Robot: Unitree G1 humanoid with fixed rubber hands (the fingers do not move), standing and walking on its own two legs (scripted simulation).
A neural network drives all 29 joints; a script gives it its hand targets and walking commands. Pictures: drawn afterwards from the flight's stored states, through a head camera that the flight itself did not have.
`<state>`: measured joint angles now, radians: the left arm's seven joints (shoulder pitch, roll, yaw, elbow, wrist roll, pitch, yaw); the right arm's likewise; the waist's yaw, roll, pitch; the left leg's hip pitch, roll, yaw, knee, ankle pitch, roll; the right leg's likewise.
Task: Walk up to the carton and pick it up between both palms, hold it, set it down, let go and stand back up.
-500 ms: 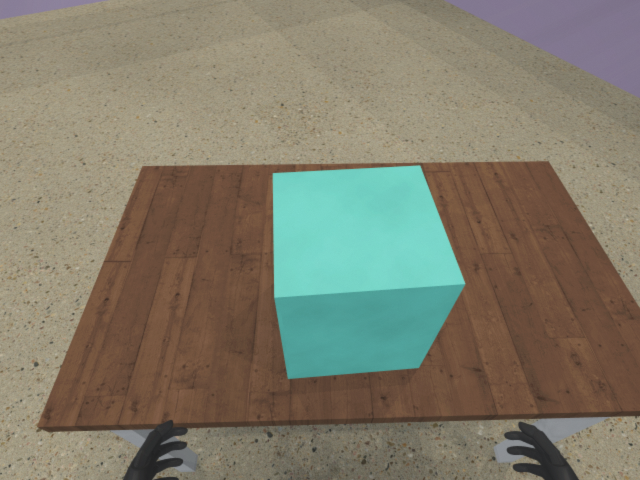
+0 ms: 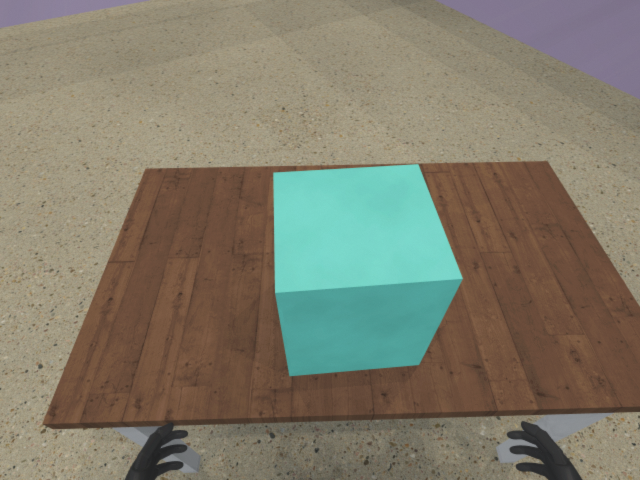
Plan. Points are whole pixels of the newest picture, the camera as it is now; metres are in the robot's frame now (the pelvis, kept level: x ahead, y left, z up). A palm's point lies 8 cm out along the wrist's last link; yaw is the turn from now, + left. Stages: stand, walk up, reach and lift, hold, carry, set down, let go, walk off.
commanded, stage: stand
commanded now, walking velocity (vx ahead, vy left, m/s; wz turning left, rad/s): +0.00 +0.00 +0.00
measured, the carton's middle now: (350, 275) +0.40 +0.00 -0.02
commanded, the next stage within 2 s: none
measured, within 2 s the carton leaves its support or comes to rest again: neither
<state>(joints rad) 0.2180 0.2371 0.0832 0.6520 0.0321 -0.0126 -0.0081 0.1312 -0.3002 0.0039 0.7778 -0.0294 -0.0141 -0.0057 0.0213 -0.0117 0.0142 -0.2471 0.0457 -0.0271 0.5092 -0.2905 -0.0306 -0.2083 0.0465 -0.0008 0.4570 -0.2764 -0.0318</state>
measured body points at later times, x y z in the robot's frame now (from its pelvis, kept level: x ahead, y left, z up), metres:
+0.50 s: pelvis -0.03 +0.00 +0.00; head -0.02 +0.01 +0.45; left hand +0.10 +0.26 -0.11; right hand +0.14 -0.27 -0.09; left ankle -0.02 +0.14 -0.74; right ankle -0.02 -0.10 -0.74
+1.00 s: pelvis -0.03 +0.00 +0.00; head -0.03 +0.01 +0.45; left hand +0.10 +0.27 -0.11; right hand +0.13 -0.27 -0.09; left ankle -0.02 +0.14 -0.74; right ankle -0.02 -0.10 -0.74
